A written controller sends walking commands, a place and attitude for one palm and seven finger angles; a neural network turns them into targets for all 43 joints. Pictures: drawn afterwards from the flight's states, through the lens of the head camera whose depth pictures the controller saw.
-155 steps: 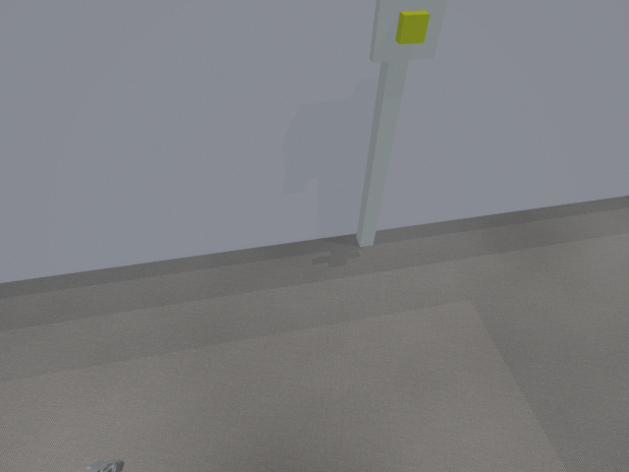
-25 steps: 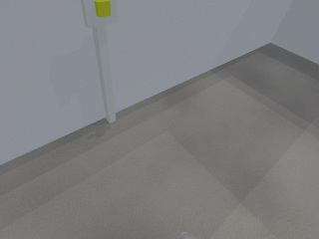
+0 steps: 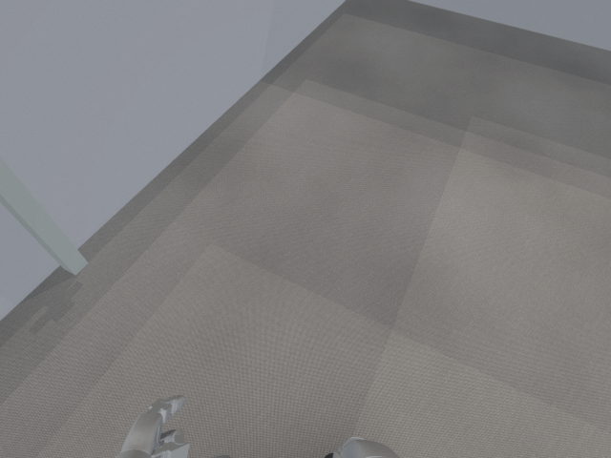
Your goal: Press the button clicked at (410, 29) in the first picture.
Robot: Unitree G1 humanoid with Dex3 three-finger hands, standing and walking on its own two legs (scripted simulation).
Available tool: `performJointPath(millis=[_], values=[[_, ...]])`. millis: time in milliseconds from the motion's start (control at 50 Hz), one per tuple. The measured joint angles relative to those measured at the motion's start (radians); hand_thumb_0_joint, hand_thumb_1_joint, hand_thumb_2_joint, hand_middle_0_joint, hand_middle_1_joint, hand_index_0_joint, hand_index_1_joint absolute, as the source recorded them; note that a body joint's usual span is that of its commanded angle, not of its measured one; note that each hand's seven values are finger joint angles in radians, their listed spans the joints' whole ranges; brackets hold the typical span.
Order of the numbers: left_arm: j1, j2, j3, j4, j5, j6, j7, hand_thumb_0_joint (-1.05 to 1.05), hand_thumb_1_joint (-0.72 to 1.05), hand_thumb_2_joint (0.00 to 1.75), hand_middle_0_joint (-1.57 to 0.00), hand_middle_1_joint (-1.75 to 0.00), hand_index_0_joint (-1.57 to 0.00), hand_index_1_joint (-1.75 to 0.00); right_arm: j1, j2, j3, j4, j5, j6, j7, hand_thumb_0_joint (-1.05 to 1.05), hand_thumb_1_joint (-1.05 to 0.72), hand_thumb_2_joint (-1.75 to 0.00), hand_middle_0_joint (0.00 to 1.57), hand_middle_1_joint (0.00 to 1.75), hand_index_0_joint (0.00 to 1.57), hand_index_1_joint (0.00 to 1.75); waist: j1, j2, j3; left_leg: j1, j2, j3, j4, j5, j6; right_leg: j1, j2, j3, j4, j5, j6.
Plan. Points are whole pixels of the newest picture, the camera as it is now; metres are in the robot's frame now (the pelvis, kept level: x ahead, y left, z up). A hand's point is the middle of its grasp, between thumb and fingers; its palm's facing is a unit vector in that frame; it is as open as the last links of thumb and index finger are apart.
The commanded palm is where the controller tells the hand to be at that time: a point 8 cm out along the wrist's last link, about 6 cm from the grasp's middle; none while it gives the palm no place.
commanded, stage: walk to a spot facing it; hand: left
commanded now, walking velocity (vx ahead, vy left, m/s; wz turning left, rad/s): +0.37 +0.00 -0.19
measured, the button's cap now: out of the picture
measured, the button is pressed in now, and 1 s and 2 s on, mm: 0 0 0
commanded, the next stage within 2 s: turn to face it in 1.02 s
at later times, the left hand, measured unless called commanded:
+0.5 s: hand (140, 404) +0.22 +0.25 -0.16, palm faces -0.06 -0.99 -0.14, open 7.4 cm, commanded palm none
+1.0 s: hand (244, 224) +0.57 +0.12 -0.16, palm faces -0.27 -0.94 -0.19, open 7.3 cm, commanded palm none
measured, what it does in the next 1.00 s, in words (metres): walks ahead, turning right: left foot, then right foot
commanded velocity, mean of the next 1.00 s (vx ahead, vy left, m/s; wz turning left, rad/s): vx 0.36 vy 0.00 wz -0.24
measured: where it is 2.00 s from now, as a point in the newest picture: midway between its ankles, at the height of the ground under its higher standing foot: (314, 318)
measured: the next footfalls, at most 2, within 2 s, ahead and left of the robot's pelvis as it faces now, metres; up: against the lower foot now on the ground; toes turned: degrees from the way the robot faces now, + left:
left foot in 0.30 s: +0.26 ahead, +0.13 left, +0.00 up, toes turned +5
right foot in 0.90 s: +0.48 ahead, -0.13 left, +0.00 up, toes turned -26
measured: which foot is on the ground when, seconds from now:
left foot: up 0.00-0.28, down 0.30-0.90, up 0.92-1.00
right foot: down 0.00-0.30, up 0.32-0.88, down 0.90-1.00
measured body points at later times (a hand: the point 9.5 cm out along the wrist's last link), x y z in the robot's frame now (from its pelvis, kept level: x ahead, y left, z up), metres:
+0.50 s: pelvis +0.20 +0.07 +0.03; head +0.20 +0.10 +0.47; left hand +0.22 +0.30 -0.15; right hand +0.21 -0.18 -0.10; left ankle +0.21 +0.13 -0.72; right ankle +0.16 -0.09 -0.61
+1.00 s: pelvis +0.42 -0.03 +0.00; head +0.44 -0.03 +0.45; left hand +0.58 +0.17 -0.14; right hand +0.25 -0.18 -0.15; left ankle +0.31 +0.12 -0.61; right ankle +0.45 -0.11 -0.72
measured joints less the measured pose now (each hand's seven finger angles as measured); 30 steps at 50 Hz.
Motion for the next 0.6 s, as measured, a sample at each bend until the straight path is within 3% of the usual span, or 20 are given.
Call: performJointPath(millis=[60,140,220,300,360,420,480,600], values=[[0.052,-0.013,-0.003,0.04,0.006,0.004,0.016,0.01,0.91,0.9,-0.2,-0.3,-0.2,-0.29,-0.085,-0.007,-0.009,-0.045,-0.011,-0.005,0.001,0.01,-0.91,-0.9,0.2,0.3,0.19,0.3,0.003,0.01,-0.024,-0.146,0.005,-0.027,-0.001,0.095,-0.003,0.076,0.024,0.02,-0.101,0.02,0.01],[0.115,-0.002,0.019,0.077,0.008,-0.003,0.034,-0.01,0.94,0.9,-0.2,-0.3,-0.21,-0.3,-0.175,-0.003,-0.015,-0.109,-0.017,-0.017,0.011,0.0,-0.91,-0.9,0.2,0.3,0.19,0.3,0.023,0.018,-0.067,-0.241,0.008,-0.022,-0.189,0.173,-0.013,0.153,0.039,0.044,-0.193,0.028,0.015],[0.172,0.018,0.017,0.108,0.014,-0.001,0.027,-0.01,0.94,0.9,-0.2,-0.3,-0.21,-0.29,-0.242,0.002,-0.014,-0.143,-0.016,-0.027,0.027,0.0,-0.91,-0.9,0.2,0.3,0.19,0.3,0.06,0.018,-0.094,-0.214,-0.013,-0.009,-0.412,0.218,-0.009,0.216,0.042,0.067,-0.216,-0.007,0.035],[0.239,0.026,0.019,0.131,0.014,0.009,0.025,0.0,0.92,0.9,-0.2,-0.3,-0.2,-0.29,-0.267,-0.001,-0.011,-0.159,-0.014,-0.05,0.033,0.0,-0.91,-0.9,0.2,0.3,0.19,0.3,0.088,0.011,-0.111,-0.094,-0.055,0.015,-0.605,0.242,0.014,0.258,0.03,0.088,-0.153,-0.098,0.063],[0.265,0.028,0.027,0.155,0.011,0.033,0.025,0.0,0.92,0.9,-0.19,-0.3,-0.2,-0.29,-0.273,0.009,-0.002,-0.161,-0.024,-0.072,0.022,0.0,-0.91,-0.9,0.2,0.3,0.19,0.3,0.092,-0.021,-0.105,-0.057,-0.077,0.063,-0.568,0.197,0.094,0.148,0.009,0.126,0.175,-0.197,0.033],[0.267,0.023,0.033,0.17,0.017,0.044,0.016,0.01,0.92,0.9,-0.19,-0.3,-0.2,-0.29,-0.238,0.025,0.005,-0.141,-0.02,-0.072,0.007,0.0,-0.91,-0.9,0.2,0.3,0.2,0.3,0.091,-0.029,-0.106,0.022,-0.092,0.094,-0.647,0.191,0.109,0.001,-0.01,0.118,0.463,-0.102,0.029],[0.265,0.008,0.038,0.162,0.022,0.045,0.012,0.01,0.91,0.9,-0.19,-0.3,-0.2,-0.29,-0.193,0.024,-0.008,-0.105,-0.01,-0.077,-0.013,-0.01,-0.94,-0.9,0.21,0.3,0.2,0.3,0.098,-0.035,-0.108,0.105,-0.11,0.124,-0.755,0.207,0.107,-0.104,-0.042,0.116,0.531,0.006,0.045],[0.247,-0.022,0.042,0.161,0.025,0.057,0.008,0.01,0.91,0.9,-0.19,-0.3,-0.2,-0.29,-0.091,0.038,-0.004,-0.029,-0.004,-0.08,-0.02,-0.01,-0.93,-0.9,0.2,0.3,0.2,0.3,0.093,-0.041,-0.103,0.234,-0.132,0.172,-0.879,0.193,0.103,-0.217,-0.087,0.11,0.473,0.112,0.072]])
